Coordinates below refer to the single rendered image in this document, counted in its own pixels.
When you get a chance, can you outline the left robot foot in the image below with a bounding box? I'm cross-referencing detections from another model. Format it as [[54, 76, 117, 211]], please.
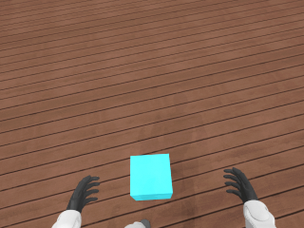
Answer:
[[140, 218, 151, 228]]

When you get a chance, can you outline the left robot forearm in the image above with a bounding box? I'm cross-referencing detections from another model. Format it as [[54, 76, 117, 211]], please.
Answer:
[[51, 210, 82, 228]]

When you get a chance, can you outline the right robot hand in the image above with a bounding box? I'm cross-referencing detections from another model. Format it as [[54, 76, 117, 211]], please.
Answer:
[[223, 167, 258, 204]]

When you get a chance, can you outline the left robot hand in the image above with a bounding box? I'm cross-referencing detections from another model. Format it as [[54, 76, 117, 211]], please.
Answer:
[[66, 175, 100, 214]]

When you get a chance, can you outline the right robot forearm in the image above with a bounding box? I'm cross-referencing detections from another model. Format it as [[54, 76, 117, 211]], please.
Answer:
[[243, 199, 276, 228]]

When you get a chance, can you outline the carton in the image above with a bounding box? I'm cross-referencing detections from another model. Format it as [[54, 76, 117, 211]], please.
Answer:
[[130, 154, 173, 200]]

